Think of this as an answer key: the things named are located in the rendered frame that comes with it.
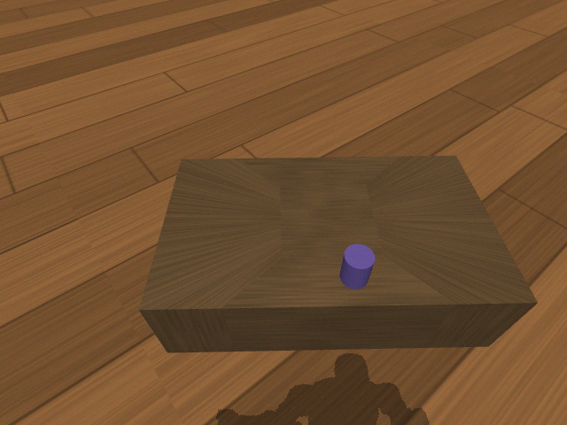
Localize can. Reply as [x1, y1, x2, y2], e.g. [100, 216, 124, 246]
[340, 244, 375, 290]

